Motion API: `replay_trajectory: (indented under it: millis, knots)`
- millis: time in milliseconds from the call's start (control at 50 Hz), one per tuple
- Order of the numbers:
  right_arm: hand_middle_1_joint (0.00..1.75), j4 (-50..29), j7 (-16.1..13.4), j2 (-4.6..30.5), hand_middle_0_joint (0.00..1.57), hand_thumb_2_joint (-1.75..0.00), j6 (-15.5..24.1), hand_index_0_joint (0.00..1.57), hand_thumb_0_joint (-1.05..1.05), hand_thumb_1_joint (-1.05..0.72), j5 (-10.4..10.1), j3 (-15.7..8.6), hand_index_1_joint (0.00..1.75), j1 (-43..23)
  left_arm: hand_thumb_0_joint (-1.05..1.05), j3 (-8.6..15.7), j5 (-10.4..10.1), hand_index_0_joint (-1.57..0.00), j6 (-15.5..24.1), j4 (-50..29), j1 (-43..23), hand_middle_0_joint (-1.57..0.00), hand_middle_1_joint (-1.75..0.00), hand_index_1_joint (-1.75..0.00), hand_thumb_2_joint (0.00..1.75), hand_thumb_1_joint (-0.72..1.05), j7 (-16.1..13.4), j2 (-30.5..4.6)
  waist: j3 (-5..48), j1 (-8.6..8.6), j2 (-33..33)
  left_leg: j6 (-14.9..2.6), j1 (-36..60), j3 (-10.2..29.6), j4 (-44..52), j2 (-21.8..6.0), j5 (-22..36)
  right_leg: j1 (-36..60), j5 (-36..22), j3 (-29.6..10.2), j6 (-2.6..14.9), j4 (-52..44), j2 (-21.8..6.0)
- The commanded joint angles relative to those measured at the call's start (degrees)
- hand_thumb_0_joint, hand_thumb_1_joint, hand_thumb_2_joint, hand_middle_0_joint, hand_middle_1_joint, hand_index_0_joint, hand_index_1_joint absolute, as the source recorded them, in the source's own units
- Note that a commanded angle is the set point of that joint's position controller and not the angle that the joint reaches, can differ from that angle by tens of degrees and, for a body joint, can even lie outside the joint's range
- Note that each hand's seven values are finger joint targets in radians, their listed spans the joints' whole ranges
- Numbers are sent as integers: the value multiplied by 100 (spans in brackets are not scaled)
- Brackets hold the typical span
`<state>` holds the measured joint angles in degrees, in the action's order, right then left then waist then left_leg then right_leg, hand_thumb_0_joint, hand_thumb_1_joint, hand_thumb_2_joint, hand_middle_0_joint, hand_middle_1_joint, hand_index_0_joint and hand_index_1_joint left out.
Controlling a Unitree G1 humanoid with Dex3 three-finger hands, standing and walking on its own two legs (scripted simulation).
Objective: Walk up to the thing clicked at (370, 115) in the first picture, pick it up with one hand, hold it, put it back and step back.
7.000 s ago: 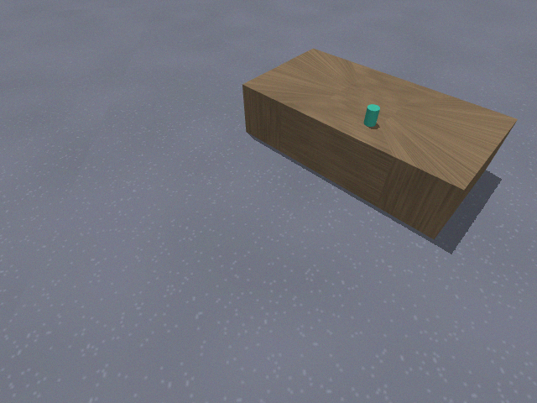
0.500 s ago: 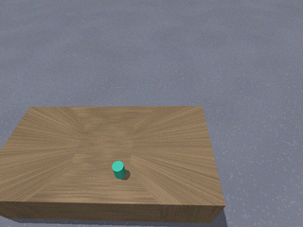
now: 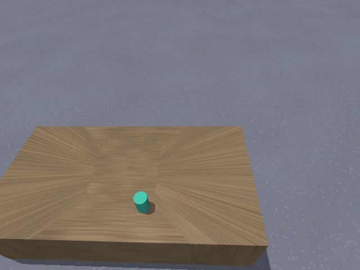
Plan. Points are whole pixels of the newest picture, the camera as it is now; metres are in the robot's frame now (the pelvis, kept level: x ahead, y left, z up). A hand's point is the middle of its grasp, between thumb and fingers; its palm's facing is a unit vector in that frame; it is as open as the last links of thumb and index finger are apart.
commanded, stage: stand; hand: left
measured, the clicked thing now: (141, 202) +0.48 +0.21 -0.41
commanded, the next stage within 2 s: go down in 0.32 s
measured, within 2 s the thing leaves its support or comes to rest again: neither
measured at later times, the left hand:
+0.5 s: hand out of the picture +0.10 +0.25 -0.15, palm faces +0.04 -0.94 -0.35, open 7.8 cm
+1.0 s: hand out of the picture +0.15 +0.27 -0.15, palm faces +0.04 -0.94 -0.33, open 16.6 cm
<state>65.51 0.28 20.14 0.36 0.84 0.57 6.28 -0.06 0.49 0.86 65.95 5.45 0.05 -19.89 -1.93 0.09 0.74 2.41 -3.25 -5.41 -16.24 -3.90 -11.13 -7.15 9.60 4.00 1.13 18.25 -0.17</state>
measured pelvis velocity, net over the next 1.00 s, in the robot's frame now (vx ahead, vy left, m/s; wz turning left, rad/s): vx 0.00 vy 0.03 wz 0.03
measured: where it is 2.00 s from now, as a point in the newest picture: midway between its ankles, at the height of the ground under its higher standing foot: outside the picture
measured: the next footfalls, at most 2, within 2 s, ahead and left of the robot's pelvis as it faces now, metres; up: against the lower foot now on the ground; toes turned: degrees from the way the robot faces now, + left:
none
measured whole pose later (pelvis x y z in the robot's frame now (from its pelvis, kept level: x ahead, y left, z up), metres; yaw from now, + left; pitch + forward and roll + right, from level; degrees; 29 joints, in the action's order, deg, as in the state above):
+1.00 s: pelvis +0.00 +0.03 -0.02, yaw +2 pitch +6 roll -1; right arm 38.1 -3.3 14.1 5.0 -1.9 -0.2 13.5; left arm 5.9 3.5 -16.9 34.7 8.2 0.7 -16.9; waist 1.5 -0.7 0.4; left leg -0.1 -20.5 -3.7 -34.6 -2.4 -19.6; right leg -21.9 16.1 4.8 -1.0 32.6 -2.9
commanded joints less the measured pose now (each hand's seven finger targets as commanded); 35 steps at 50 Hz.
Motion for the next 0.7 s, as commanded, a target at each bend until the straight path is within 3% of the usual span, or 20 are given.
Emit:
replay_trajectory:
  millis: [0, 380, 400, 420, 440, 460, 480, 500, 520, 540, 560, 600, 640, 680]
  knots:
    - [30, -315, -70, 1171, 20, -90, 130, 20, 0, -90, 0, -239, 30, -217, 0, 239, 1, -20, 119, -341, -254, -20, -30, -30, 90, 90, -65, -1267, 396, -18, -101, -243, 45, 550, 235, -612, 727, 120, -1093, -721, -6, -310, -833]
    - [30, -322, -70, 1169, 20, -90, 114, 20, 0, -90, 7, -252, 30, -177, 0, 216, -3, -20, 132, -370, -234, -20, -30, -30, 90, 90, -75, -1238, 420, -30, -66, -249, 8, 536, 180, -614, 788, 199, -1275, -715, 12, -286, -853]
    - [31, -330, -72, 1147, 20, -96, 115, 20, 0, -98, 9, -258, 31, -160, 0, 233, -3, -12, 126, -375, -258, -12, -22, -22, 82, 82, -80, -1283, 432, -52, -101, -232, 8, 526, 200, -604, 818, 223, -1303, -711, 17, -257, -848]
    - [30, -1894, -197, 166, 20, -93, 382, 20, 0, -101, -386, -42, 30, 65, 0, 274, -260, -4, 563, -2385, -2269, -4, -14, -14, 74, 74, -124, -236, -309, -706, 49, -367, -996, 21, -322, 421, 319, -954, -760, -348, -105, 24, -123]
    - [30, -1582, -253, 354, 20, -93, 367, 20, 0, -101, -416, -87, 30, 338, 0, 418, -222, -2, 455, -1681, -2400, -1, -6, -6, 66, 66, -170, -630, 26, -460, -195, -407, -905, 74, -362, 411, 253, -593, -481, -277, -126, 22, -161]
    - [30, -1610, -309, 574, 20, -93, 288, 20, 0, -100, -404, -234, 30, 528, 0, 837, -38, -2, 238, -755, -1222, -2, -2, -1, 58, 58, -183, -1298, 48, -237, -240, -393, -1018, 46, -436, 423, 245, -565, -299, -230, -104, 68, -126]
    - [30, -1723, -300, 559, 20, -93, 278, 20, 0, -100, -353, -306, 30, 586, 0, 952, 84, -2, 192, -701, -1256, -2, -2, -1, 50, 50, -123, -1449, 324, -185, -383, -408, -1151, 73, -606, 449, 275, -534, -259, -242, -98, 141, -157]
    - [30, -1935, -308, 512, 20, -92, 300, 20, 0, -99, -337, -336, 30, 644, 0, 1028, 184, -2, 203, -1009, -1743, -2, -1, 0, 42, 42, -56, -1596, 615, -160, -360, -418, -1206, 102, -719, 437, 305, -474, -377, -249, -111, 326, -175]
    - [30, -2104, -311, 509, 20, -93, 330, 20, 0, -101, -282, -425, 30, 637, 0, 1166, 292, -1, 199, -1023, -1449, -1, -2, -1, 34, 34, -17, -1660, 1036, -37, -316, -406, -1200, 106, -770, 457, 424, -239, -545, -266, -107, 440, -209]
    - [30, -2120, -319, 452, 20, -92, 346, 20, 0, -99, -245, -467, 30, 866, 0, 1151, 385, -3, 69, -779, -663, -3, -2, -1, 26, 27, 13, -1361, 1213, 28, -161, -381, -1245, 120, -867, 498, 647, -225, -818, -268, -86, 568, -224]
    - [30, -2317, -309, 450, 20, -92, 361, 20, 0, -98, -255, -497, 30, 862, 0, 1110, 431, -3, -72, -874, -296, -3, -2, -1, 18, 23, 48, -1160, 1336, 114, 5, -341, -1163, 154, -844, 500, 829, -158, -895, -221, -31, 650, -173]
    - [30, -2571, -341, 435, 20, -91, 410, 20, 0, -96, -283, -559, 30, 830, 0, 1237, 498, -5, -314, -1541, -381, -4, -1, 0, 11, 10, -7, -1300, 1583, 175, 201, -302, -1003, 193, -830, 506, 1181, -31, -1234, -191, -24, 644, -139]
    - [30, -2794, -342, 378, 20, -90, 433, 20, 0, -94, -296, -518, 30, 706, 0, 1024, 481, -6, -673, -1776, -296, -5, -1, 0, 7, -4, -15, -941, 1265, 49, 145, -281, -1049, 219, -834, 488, 1046, -295, -986, -124, -6, 592, -68]
    - [30, -3022, -355, 343, 20, -90, 476, 20, 0, -92, -304, -507, 30, 670, 0, 1031, 443, -5, -933, -2251, -505, -5, -2, -1, 8, -11, -43, -917, 1279, 10, -37, -298, -1076, 230, -895, 460, 841, -407, -718, -91, -21, 592, -52]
